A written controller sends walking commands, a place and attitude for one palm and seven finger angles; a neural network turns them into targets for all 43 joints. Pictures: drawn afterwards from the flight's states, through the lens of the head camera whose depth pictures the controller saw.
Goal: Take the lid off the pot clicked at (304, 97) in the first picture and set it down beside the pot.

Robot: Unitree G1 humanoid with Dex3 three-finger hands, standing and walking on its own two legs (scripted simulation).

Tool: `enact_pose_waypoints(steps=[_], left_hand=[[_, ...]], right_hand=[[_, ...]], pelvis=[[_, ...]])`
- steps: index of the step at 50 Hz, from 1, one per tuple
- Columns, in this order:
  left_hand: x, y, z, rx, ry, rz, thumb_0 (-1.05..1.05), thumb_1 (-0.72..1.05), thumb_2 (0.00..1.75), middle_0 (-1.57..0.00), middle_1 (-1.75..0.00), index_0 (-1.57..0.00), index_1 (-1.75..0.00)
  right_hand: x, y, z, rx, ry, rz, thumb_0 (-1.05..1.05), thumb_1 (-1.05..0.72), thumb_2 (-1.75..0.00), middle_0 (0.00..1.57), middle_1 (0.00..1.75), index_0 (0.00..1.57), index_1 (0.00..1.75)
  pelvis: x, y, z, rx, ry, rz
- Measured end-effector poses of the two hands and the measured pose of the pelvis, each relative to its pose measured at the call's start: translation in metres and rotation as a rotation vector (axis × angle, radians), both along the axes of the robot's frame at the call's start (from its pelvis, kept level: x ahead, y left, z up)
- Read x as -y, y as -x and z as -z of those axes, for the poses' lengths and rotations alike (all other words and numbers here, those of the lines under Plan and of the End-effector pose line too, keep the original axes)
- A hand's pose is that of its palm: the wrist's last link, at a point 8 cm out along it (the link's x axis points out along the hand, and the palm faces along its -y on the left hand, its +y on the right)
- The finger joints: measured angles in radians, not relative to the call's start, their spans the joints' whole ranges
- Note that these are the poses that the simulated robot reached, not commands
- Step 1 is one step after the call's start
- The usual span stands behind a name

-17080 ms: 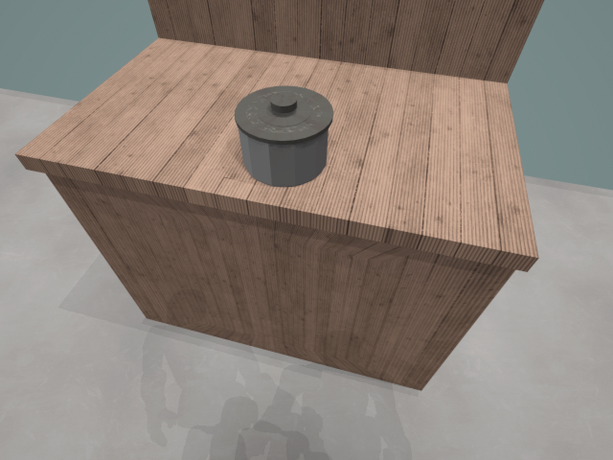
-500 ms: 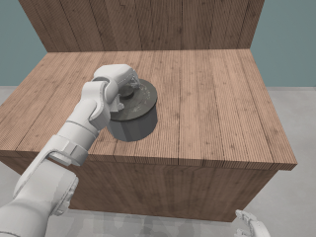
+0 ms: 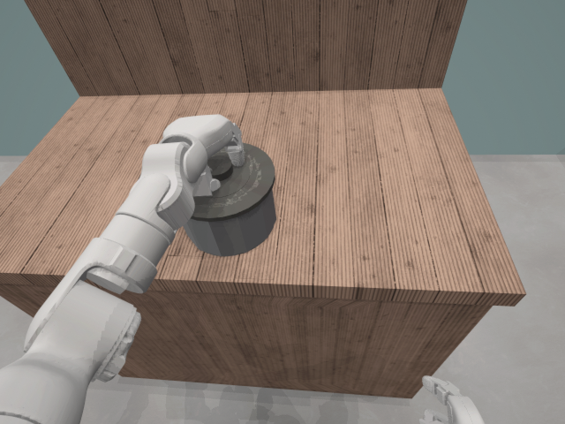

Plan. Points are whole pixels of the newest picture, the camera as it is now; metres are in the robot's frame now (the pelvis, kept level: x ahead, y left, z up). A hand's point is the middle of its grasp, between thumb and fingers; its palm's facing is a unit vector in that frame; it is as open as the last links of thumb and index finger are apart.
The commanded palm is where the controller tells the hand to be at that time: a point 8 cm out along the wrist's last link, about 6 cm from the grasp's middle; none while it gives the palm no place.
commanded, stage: close the fingers and squeeze the knob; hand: left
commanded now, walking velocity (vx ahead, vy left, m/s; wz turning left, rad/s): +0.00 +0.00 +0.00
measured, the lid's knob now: (217, 168) +0.47 +0.10 +0.12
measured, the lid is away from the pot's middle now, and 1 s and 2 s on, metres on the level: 0.00 0.00 0.00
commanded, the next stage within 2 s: lift the lid straight up in 0.90 s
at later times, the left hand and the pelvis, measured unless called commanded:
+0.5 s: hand (206, 172) +0.43 +0.11 +0.14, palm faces -0.27 -0.06 -0.96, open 7.7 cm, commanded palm +0.41 +0.12 +0.21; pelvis +0.00 +0.00 +0.00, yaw +0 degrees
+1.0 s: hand (205, 171) +0.43 +0.11 +0.14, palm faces -0.26 -0.07 -0.96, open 7.7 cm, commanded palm +0.41 +0.13 +0.21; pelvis +0.00 +0.01 +0.00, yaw +0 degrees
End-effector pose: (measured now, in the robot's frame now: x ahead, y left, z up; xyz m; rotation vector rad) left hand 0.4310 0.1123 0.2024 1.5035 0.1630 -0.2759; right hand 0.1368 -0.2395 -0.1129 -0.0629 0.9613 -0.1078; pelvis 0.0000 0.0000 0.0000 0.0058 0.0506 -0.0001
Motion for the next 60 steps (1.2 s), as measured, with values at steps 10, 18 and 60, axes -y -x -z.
enact_pose_waypoints(steps=[10,18,60], left_hand=[[-0.002,-0.001,0.000,0.000,0.019,0.012,0.01,0.14,1.01,-0.72,-0.86,-0.69,-0.83],[-0.003,0.002,0.000,0.010,0.010,0.017,0.01,0.19,0.90,-0.71,-0.88,-0.67,-0.85],[-0.007,0.004,-0.003,0.015,-0.002,0.020,0.00,0.19,0.91,-0.73,-0.87,-0.68,-0.83]], right_hand=[[0.002,-0.002,-0.001,0.001,0.005,0.001,0.01,-0.91,-0.90,0.19,0.30,0.20,0.30],[-0.003,-0.009,-0.004,0.017,-0.004,-0.007,0.01,-0.91,-0.90,0.19,0.30,0.20,0.30],[-0.003,0.003,-0.001,0.006,0.005,0.011,0.01,-0.91,-0.90,0.19,0.30,0.20,0.30]], pelvis=[[-0.001,-0.003,0.000,-0.001,0.001,0.002],[-0.003,-0.002,0.000,0.000,0.003,0.000],[-0.006,0.001,0.000,0.004,0.004,0.003]])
